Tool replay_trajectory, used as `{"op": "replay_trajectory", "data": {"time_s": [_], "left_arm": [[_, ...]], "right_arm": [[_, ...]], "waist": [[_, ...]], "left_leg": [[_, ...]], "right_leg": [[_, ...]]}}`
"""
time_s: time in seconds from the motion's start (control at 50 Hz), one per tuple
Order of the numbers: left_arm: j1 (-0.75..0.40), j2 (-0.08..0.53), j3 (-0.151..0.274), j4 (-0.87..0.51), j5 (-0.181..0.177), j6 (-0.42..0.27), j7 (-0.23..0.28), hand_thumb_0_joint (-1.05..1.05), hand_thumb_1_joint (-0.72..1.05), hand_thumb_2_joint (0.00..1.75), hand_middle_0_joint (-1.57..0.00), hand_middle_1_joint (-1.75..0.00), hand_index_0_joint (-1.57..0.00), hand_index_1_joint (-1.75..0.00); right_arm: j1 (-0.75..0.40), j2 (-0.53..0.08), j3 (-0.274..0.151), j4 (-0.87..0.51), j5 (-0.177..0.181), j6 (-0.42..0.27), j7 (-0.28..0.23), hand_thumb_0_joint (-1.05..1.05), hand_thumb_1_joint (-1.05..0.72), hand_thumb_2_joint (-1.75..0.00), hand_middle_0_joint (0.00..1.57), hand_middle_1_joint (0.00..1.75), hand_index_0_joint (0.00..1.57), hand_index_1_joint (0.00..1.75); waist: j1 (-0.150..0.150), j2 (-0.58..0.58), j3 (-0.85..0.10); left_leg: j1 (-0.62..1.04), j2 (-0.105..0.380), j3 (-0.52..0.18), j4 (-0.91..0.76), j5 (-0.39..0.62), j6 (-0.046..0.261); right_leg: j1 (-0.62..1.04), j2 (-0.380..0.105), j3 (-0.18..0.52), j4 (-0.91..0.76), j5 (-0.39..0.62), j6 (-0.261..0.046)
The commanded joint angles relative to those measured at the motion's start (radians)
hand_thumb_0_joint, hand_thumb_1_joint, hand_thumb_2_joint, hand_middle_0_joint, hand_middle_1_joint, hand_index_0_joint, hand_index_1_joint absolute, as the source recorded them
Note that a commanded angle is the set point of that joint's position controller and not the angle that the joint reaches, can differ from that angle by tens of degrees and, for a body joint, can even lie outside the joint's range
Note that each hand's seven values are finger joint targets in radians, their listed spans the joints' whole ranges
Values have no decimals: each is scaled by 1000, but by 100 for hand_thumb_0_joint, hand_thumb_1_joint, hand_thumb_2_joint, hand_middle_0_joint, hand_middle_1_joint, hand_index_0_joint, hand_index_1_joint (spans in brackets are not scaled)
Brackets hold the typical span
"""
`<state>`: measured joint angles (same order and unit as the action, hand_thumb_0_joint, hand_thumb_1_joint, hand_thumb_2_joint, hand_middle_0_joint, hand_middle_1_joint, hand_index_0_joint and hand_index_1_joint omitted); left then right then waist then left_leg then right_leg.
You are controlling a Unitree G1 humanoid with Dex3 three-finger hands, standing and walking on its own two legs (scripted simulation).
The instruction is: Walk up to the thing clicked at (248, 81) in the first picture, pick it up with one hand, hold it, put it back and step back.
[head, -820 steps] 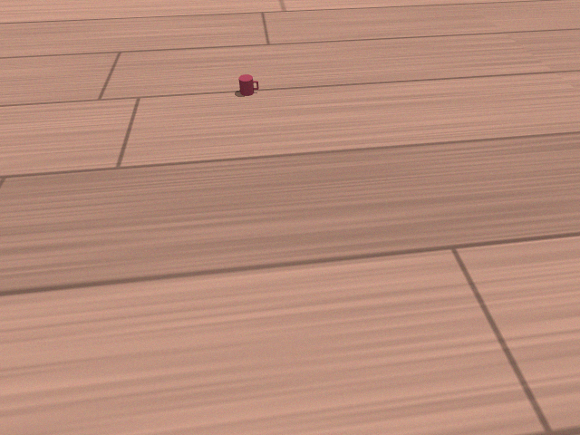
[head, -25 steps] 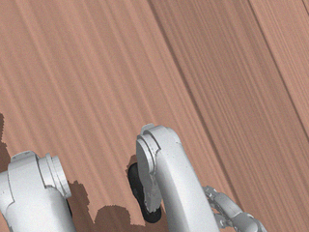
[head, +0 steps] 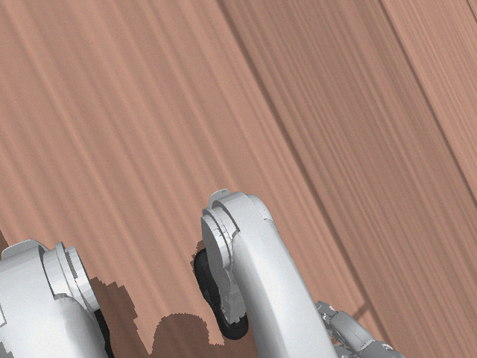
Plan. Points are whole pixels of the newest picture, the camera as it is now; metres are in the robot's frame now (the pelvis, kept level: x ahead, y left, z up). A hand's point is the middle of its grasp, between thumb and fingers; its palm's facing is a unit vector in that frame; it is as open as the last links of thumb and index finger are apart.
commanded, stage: close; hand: left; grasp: from above
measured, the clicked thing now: out of the picture +0.46 +0.36 -0.25
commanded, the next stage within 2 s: settle in 0.80 s
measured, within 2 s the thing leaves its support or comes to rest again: leaves its support in 1.34 s
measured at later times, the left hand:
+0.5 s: hand out of the picture +0.43 +0.35 -0.21, palm faces -0.41 -0.15 -0.90, open 12.1 cm
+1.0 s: hand out of the picture +0.43 +0.36 -0.21, palm faces -0.41 -0.15 -0.90, open 11.9 cm
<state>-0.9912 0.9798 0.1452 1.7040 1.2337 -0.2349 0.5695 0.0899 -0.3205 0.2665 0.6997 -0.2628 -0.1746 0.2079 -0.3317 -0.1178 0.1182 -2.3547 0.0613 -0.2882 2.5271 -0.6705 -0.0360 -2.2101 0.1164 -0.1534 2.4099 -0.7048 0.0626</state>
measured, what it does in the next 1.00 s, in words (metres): stands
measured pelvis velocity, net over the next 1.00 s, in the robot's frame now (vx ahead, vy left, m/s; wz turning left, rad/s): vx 0.00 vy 0.00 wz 0.00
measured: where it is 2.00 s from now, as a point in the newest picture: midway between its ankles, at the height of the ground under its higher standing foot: (168, 334)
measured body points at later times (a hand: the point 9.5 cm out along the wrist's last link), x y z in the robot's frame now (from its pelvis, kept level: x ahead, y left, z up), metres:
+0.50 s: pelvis +0.00 +0.00 +0.00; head +0.25 +0.12 +0.35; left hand +0.44 +0.36 -0.16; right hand +0.09 -0.25 -0.07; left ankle +0.07 +0.14 -0.27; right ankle +0.10 -0.12 -0.27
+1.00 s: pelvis +0.00 +0.00 +0.00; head +0.25 +0.11 +0.35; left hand +0.45 +0.36 -0.16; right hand +0.07 -0.26 -0.07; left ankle +0.07 +0.14 -0.27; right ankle +0.10 -0.12 -0.27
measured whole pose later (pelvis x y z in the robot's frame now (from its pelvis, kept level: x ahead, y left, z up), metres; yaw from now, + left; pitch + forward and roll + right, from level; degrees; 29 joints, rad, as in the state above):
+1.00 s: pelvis +0.00 +0.00 +0.00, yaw +0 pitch +27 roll -12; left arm -1.02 0.99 0.11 1.72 1.23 -0.24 0.58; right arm 0.09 -0.33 0.28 0.67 -0.27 -0.18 0.20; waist -0.33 -0.12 0.12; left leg -2.35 0.06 -0.29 2.52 -0.67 -0.04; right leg -2.21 0.12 -0.15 2.41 -0.70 0.06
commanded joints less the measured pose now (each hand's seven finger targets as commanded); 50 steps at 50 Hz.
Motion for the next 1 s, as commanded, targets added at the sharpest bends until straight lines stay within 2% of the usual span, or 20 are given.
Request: {"op": "replay_trajectory", "data": {"time_s": [0.0,0.16,0.2,0.22,0.24,0.3,0.32,0.42,0.5,0.64,0.68,0.7,0.72,0.76,0.8,0.82,0.88,0.94,0.96,0.98], "left_arm": [[-206,240,-5,-73,1,3,29,0,-15,92,-31,-102,-33,-100],[-222,246,-14,-63,8,5,40,0,-2,90,-40,-100,-43,-97],[-255,225,-30,-102,-8,0,46,0,1,88,-42,-100,-45,-96],[-210,227,-26,-53,0,8,46,0,2,88,-43,-100,-46,-97],[-237,212,-45,-96,3,6,43,0,3,88,-43,-100,-46,-97],[-242,216,-42,-83,0,5,42,0,5,82,-44,-97,-48,-93],[-194,228,-27,-38,-1,12,42,0,5,84,-45,-98,-48,-94],[-254,210,-48,-69,-1,18,39,0,12,85,-49,-99,-53,-95],[-219,221,-28,-57,-7,17,40,0,16,87,-53,-98,-56,-95],[-198,212,-30,-46,-15,19,33,0,22,90,-59,-98,-61,-95],[-247,204,-44,-90,-20,13,29,0,25,91,-60,-99,-63,-96],[-209,216,-29,-52,-22,17,29,0,26,93,-63,-99,-65,-96],[-266,211,-50,-109,-21,10,24,0,27,91,-64,-97,-66,-95],[-204,227,-26,-53,-19,17,24,0,27,93,-63,-99,-65,-97],[-218,214,-35,-59,-17,11,20,0,29,91,-65,-96,-67,-94],[-217,239,-16,-50,-16,10,26,0,31,92,-66,-97,-68,-95],[-200,229,-21,-28,-20,10,27,0,34,93,-69,-98,-71,-96],[-232,219,-35,-82,-34,4,21,0,23,97,-66,-100,-68,-98],[-197,253,-8,-40,-31,9,22,0,22,98,-66,-101,-67,-99],[-208,242,-27,-65,-23,10,14,0,23,98,-66,-101,-68,-99]], "right_arm": [[153,-293,-89,0,1,0,-18,0,-89,-90,20,30,20,30],[160,-303,-83,-7,-2,-7,-20,0,-89,-90,20,30,20,30],[138,-298,-77,-20,-2,-10,-21,0,-89,-90,20,30,20,30],[144,-304,-82,-15,0,-12,-21,0,-89,-90,20,30,20,30],[138,-300,-80,-21,-3,-15,-21,0,-89,-90,20,30,20,30],[138,-302,-83,-17,3,-18,-20,0,-89,-90,20,30,20,30],[136,-309,-85,-18,3,-14,-22,0,-89,-90,20,30,20,30],[151,-301,-83,-17,6,-20,-16,0,-90,-90,20,30,20,30],[156,-306,-84,-17,3,-18,-18,0,-89,-90,20,30,20,30],[153,-300,-85,-19,7,-16,-16,0,-90,-90,20,30,20,30],[153,-298,-85,-26,7,-19,-16,0,-89,-90,20,30,20,30],[153,-303,-88,-20,6,-15,-20,0,-90,-90,20,30,20,30],[152,-300,-83,-33,9,-19,-17,0,-90,-90,20,30,20,30],[154,-306,-85,-19,8,-17,-20,0,-90,-90,20,30,20,30],[170,-309,-81,-24,2,-14,-16,0,-89,-90,20,30,20,30],[173,-299,-72,-17,1,-9,-18,0,-89,-90,20,30,20,30],[166,-299,-68,-23,-2,-6,-20,0,-90,-90,20,30,20,30],[147,-300,-74,-32,-1,-8,-23,0,-91,-90,20,30,20,30],[154,-308,-75,-20,-2,-4,-28,0,-92,-90,20,30,20,30],[159,-305,-77,-29,-2,-4,-27,0,-92,-90,20,30,20,30]], "waist": [[-23,412,-575],[-30,385,-559],[-23,389,-570],[-22,386,-561],[-24,395,-567],[-24,400,-562],[-24,369,-558],[-35,383,-558],[-25,384,-565],[-21,376,-573],[-27,384,-570],[-22,377,-573],[-30,398,-563],[-17,383,-567],[-34,376,-564],[-29,366,-575],[-29,359,-563],[-19,380,-572],[-14,383,-571],[-18,401,-574]], "left_leg": [[436,11,133,-230,88,54],[424,10,138,-219,101,57],[420,8,136,-223,88,56],[427,9,136,-225,89,55],[441,9,137,-226,93,54],[427,8,131,-229,85,53],[424,10,130,-231,77,55],[423,8,132,-220,100,57],[436,9,132,-231,105,55],[422,7,138,-226,107,58],[421,6,137,-228,88,58],[425,8,138,-233,86,57],[418,4,136,-229,79,57],[433,6,135,-233,87,55],[431,5,130,-229,105,58],[423,8,130,-228,109,59],[416,8,134,-223,114,61],[419,7,134,-232,87,56],[421,6,133,-233,80,56],[429,6,136,-232,89,56]], "right_leg": [[284,18,-104,-247,195,-77],[292,17,-96,-258,214,-70],[287,16,-104,-263,197,-71],[292,16,-102,-262,199,-72],[282,18,-107,-255,207,-71],[268,15,-111,-251,194,-74],[281,16,-111,-257,191,-73],[264,13,-108,-253,217,-70],[283,16,-112,-255,219,-70],[302,17,-96,-262,222,-70],[284,13,-101,-267,201,-70],[298,16,-98,-269,200,-72],[273,12,-101,-260,188,-73],[277,13,-110,-255,195,-74],[291,13,-111,-254,218,-69],[305,15,-106,-259,223,-68],[313,15,-98,-265,233,-66],[297,16,-101,-264,198,-73],[294,14,-105,-266,189,-73],[304,16,-94,-259,197,-73]]}}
